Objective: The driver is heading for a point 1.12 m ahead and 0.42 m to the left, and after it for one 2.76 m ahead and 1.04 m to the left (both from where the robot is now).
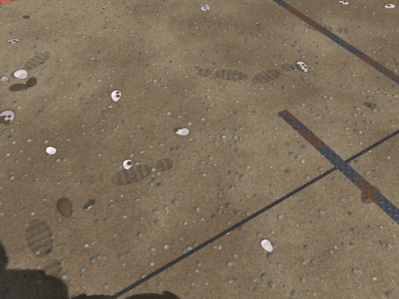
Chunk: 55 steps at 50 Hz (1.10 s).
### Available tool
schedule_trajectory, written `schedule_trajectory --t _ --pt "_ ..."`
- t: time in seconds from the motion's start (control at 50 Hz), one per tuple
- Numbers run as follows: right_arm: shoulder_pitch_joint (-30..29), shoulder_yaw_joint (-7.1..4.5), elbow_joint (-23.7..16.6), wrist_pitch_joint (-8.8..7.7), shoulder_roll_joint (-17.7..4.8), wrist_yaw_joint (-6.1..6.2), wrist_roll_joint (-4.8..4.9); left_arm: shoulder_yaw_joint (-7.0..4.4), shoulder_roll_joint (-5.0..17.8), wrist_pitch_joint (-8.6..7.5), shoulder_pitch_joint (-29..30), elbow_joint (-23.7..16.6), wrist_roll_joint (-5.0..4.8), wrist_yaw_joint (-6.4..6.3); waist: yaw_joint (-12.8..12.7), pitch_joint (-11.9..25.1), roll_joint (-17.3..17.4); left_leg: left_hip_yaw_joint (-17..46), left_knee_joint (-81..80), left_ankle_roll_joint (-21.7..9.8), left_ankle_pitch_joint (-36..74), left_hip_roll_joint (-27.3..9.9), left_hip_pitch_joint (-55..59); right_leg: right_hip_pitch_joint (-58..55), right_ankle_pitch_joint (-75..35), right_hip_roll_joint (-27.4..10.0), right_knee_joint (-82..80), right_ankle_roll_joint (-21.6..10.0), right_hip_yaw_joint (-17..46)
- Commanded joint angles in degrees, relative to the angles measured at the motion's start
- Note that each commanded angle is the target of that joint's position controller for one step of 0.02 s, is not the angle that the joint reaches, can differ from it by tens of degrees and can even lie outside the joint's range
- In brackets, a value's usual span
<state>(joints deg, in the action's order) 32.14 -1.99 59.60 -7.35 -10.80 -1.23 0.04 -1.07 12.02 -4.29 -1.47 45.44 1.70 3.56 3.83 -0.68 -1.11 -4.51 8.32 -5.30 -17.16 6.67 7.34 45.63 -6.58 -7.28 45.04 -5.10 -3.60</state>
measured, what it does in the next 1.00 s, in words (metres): walks ahead, turning left: right foot, then left foot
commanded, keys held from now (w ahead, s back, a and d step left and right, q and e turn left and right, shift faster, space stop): w+shift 0.20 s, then w+q+shift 0.68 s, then q+shift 0.12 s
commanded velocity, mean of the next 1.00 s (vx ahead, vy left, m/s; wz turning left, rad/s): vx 0.97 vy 0.00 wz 0.57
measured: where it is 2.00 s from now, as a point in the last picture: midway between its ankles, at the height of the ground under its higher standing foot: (130, 147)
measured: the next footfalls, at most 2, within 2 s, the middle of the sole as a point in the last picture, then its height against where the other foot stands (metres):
right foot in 0.14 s outside the picture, level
left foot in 0.60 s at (173, 222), level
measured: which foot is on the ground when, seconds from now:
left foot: down 0.00-0.16, up 0.18-0.58, down 0.60-1.00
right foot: up 0.00-0.12, down 0.14-0.60, up 0.62-1.00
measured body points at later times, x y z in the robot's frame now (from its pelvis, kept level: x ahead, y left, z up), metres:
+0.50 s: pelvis +0.48 -0.01 -0.01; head +0.51 +0.00 +0.44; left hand +0.37 +0.22 -0.15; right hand +0.71 -0.20 -0.11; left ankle +0.70 +0.14 -0.67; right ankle +0.32 -0.08 -0.73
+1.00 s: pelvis +0.95 +0.11 -0.01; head +0.99 +0.15 +0.44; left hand +1.10 +0.42 -0.06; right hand +1.06 -0.17 -0.12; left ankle +0.75 +0.07 -0.73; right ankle +1.21 +0.10 -0.71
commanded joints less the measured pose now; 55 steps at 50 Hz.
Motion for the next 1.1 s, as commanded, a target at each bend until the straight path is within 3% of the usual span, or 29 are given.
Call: schedule_trajectory --t 0.02,0.08,0.12,0.14,0.16,0.18,0.2,0.24,0.3,0.38,0.42,0.5,0.56,0.6,0.62,0.64,0.66,0.68,0.7,0.76,0.84,0.92,0.98,1.0,1.02,1.04,1.06,1.08,1.1 --pt "-0.6 -0.62 -3.2 -1.52 -7.9 0.8 0.37 0.45 2.0 -0.6 7.7 -4.6 -0.74 0.15 -1.6 -9.7 1.7 4.0 -9.9 -3.3 38.1 -14.5 -11.5 -12.4 -5.6 4.1 -10.6 -1.4 -4.4" --pt "0.2 -0.96 -2.5 -0.44 -11.6 1.86 -1.04 -0.48 5.1 -0.69 4.3 -4.3 -0.53 -1.0 -4.5 -2.7 6.5 2.4 3.0 -1.7 71.9 -16.7 2.8 -17.9 4.3 10.5 -13.5 -3.5 -6.4" --pt "-1.8 -1.7 -2.3 1.32 -14.1 3.01 -2.6 -2.34 9.2 -0.66 -13.3 0.6 -0.68 -2.5 -13.0 6.9 9.2 2.0 26.0 -1.7 77.7 -18.2 3.0 -34.6 12.1 12.5 -14.6 -5.5 -4.2" --pt "-4.7 -1.85 -3.1 1.73 -13.9 3.06 -2.67 -3.6 11.6 -0.49 -24.4 3.8 0.08 -3.51 -18.3 11.5 8.3 1.2 42.4 -2.0 66.4 -16.5 -5.9 -48.3 15.5 8.8 -15.4 -7.0 -1.0" --pt "-3.5 -0.43 -5.4 1.28 -6.7 1.99 -1.7 -5.08 16.4 -0.28 -30.4 4.8 1.79 -4.4 -16.4 17.4 -2.3 1.2 65.5 -2.0 29.2 -9.7 -25.2 -64.0 32.5 -5.9 -13.5 -10.2 17.4" --pt "1.6 0.12 -6.8 0.05 -3.7 0.8 1.65 -5.5 16.2 -0.27 -28.1 5.0 1.76 -3.15 -10.5 23.4 -14.6 8.6 80.7 -1.2 -8.4 -1.1 -43.8 -73.4 41.4 -15.8 -25.5 -16.7 50.0" --pt "-6.6 -0.53 -8.5 -0.18 -8.0 1.52 1.11 -5.13 12.2 -0.55 -22.5 5.1 0.73 -2.38 -10.1 14.0 -5.6 10.5 79.2 -3.1 -2.1 -6.4 -50.1 -66.9 40.9 -12.0 -29.4 -13.7 44.3" --pt "-12.3 -0.2 -9.5 0.23 -6.5 1.12 0.43 -3.64 5.5 -1.83 -17.0 5.7 1.11 -2.08 -6.4 2.8 4.9 10.2 72.1 -3.3 3.6 -10.7 -47.2 -48.5 30.3 -9.3 -32.8 -9.7 28.3" --pt "-11.3 0.41 -10.2 3.37 -3.1 -0.81 -1.72 -2.41 3.1 -3.49 -17.8 8.3 -0.06 -2.57 -1.6 -2.8 1.0 10.6 67.0 -1.5 4.8 -14.0 -43.2 -35.2 25.0 -5.5 -37.9 -4.7 15.8" --pt "-22.8 0.86 -15.2 4.41 -3.5 -1.84 -1.24 -2.25 4.6 -5.14 -19.5 9.1 -0.69 -1.9 -2.5 -8.2 -0.2 5.5 55.4 -0.8 17.1 -13.7 -47.6 -31.3 4.3 -0.5 -41.5 0.3 -0.9" --pt "-26.3 1.0 -16.0 4.15 -3.8 -2.18 -0.46 -1.82 4.6 -5.46 -20.4 9.1 -0.9 -2.04 -3.4 -7.4 0.8 0.8 47.5 -1.4 23.9 -11.1 -45.1 -33.1 -8.2 2.5 -41.1 2.5 -7.4" --pt "-32.8 1.41 -18.4 3.23 -4.8 -2.87 -1.11 -1.49 8.1 -5.29 -25.8 9.9 -1.45 -4.2 -4.4 -7.2 -1.3 -7.3 31.3 -4.1 28.8 -6.4 -40.4 -45.1 -36.3 -0.9 -38.4 4.8 -11.1" --pt "-18.7 -0.35 -14.7 3.56 -9.9 -2.62 -1.09 -2.87 13.9 -2.74 -23.2 8.0 -0.37 -6.91 4.2 2.9 -6.5 -8.4 29.3 -6.2 20.5 0.1 -25.5 -51.8 -60.3 -4.0 -16.1 5.8 -11.5" --pt "4.4 -3.52 -8.3 4.26 -14.9 -1.0 -0.9 -4.12 16.1 -1.0 -15.3 5.5 0.57 -6.72 15.8 11.5 -5.4 -0.3 26.5 -10.7 12.3 -1.8 -2.7 -40.5 -46.5 -3.3 19.8 4.1 -9.8" --pt "0.4 -4.92 -8.0 5.14 -16.9 0.1 0.44 -3.17 10.3 -1.79 -11.6 3.2 0.99 -5.07 11.0 6.9 8.3 9.9 26.2 -11.5 12.0 -7.0 3.2 -22.6 15.8 8.0 40.2 3.7 -7.8" --pt "-4.5 -5.92 -10.0 5.64 -23.2 -0.11 -2.06 -1.5 5.4 -2.98 -17.9 -3.4 -1.21 -4.41 1.2 14.2 17.1 39.7 21.4 -25.0 15.2 -19.1 18.7 0.4 36.1 11.6 56.3 6.8 2.4" --pt "-5.1 -6.03 -11.5 5.89 -20.6 0.54 -2.1 -0.53 6.5 -4.34 -14.4 -5.0 -0.87 -4.26 3.5 16.5 6.9 51.7 9.0 -25.9 -1.9 -22.5 19.5 7.2 32.1 9.1 53.5 5.3 9.2" --pt "-6.7 -5.04 -10.8 5.67 -15.3 1.07 -1.81 -0.68 8.6 -4.95 -11.5 -4.8 -0.46 -3.93 1.6 6.9 -2.8 47.9 4.4 -21.6 -6.5 -21.0 8.4 6.4 27.8 5.6 45.1 4.4 9.8" --pt "-8.7 -4.34 -10.4 5.33 -13.0 1.1 -1.52 -0.64 7.9 -4.69 -10.0 -5.4 0.42 -3.73 -2.0 2.1 -6.1 42.6 3.4 -18.3 -3.5 -18.5 -2.1 2.3 26.5 3.6 38.6 4.6 9.2" --pt "-11.4 -3.18 -11.5 2.86 -11.6 1.48 -0.21 0.24 6.5 -0.69 -10.0 -6.0 3.21 -3.19 -6.7 -2.9 -6.1 31.9 2.5 -15.9 6.2 -11.4 -21.3 -7.0 27.9 0.2 28.4 7.7 8.0" --pt "-9.1 -3.87 -12.3 1.67 -13.9 0.98 0.08 1.52 5.4 0.05 3.3 -12.5 1.75 -2.14 -2.7 -5.9 -0.9 25.2 0.8 -12.5 20.1 -5.4 -29.4 -13.1 11.3 1.1 5.6 9.0 3.2" --pt "-3.4 -4.89 -11.4 2.67 -15.4 0.44 0.56 1.98 5.5 -0.56 8.5 -15.2 0.7 -2.45 2.7 -3.1 2.9 24.8 8.3 -7.5 42.3 -4.8 -17.4 -15.6 1.3 7.0 -9.2 6.7 1.2" --pt "-4.1 -5.37 -11.8 3.21 -16.6 1.35 0.34 0.87 8.8 -1.68 2.1 -14.7 0.68 -4.05 -0.2 2.9 5.8 26.9 22.5 -1.3 53.8 -3.1 -14.7 -31.1 1.0 12.1 -18.3 5.2 3.4" --pt "-7.9 -5.71 -13.0 2.94 -18.0 1.42 0.53 -0.19 11.5 -2.2 -5.8 -12.8 0.33 -4.74 -5.4 6.3 6.1 27.4 32.8 0.3 50.7 -2.1 -16.9 -40.1 -3.1 10.4 -21.2 4.6 5.4" --pt "-10.9 -2.93 -14.9 3.55 -8.3 1.66 3.08 -2.83 14.3 -3.76 -15.0 -12.1 -3.1 -5.32 -11.9 17.3 3.2 28.1 48.4 3.6 28.1 -1.5 -25.2 -59.7 -9.6 1.2 -18.2 1.5 13.9" --pt "-11.2 -0.69 -17.6 4.0 -3.0 2.1 -0.61 -2.42 16.0 -3.78 -23.6 -9.8 -2.03 -5.45 -12.5 23.8 -7.4 20.0 64.4 4.7 -24.2 3.7 -38.0 -73.4 -39.3 -12.5 -6.6 0.8 22.1" --pt "0.1 -1.28 -20.0 3.79 -7.9 1.7 2.78 -2.85 16.7 -3.15 -22.7 -10.2 0.26 -4.5 -6.5 35.3 -20.0 20.0 80.1 6.1 -24.0 1.7 -45.8 -79.6 -33.1 -26.6 -11.2 -10.3 43.2" --pt "-2.9 -2.16 -20.3 5.11 -13.3 2.07 3.34 -3.26 13.6 -2.01 -15.0 -13.2 0.32 -4.96 -6.7 31.0 -13.7 16.7 81.1 8.0 -16.2 -4.3 -47.9 -72.0 -16.4 -22.4 -16.3 -10.4 41.3" --pt "-8.9 -3.05 -21.3 6.39 -15.4 2.41 3.16 -2.28 8.6 -1.19 -11.0 -13.5 -0.1 -5.51 -7.1 19.7 -8.2 12.6 78.8 9.0 -12.0 -6.6 -50.5 -62.3 -12.4 -17.6 -18.0 -8.0 29.4"
Keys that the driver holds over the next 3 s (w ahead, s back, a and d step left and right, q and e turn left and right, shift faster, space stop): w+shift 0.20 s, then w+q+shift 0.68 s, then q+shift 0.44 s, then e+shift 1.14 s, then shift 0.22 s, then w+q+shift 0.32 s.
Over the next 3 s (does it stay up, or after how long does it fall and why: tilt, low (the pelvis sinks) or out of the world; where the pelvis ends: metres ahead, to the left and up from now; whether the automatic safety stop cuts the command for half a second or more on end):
stays up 1.30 0.23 0.01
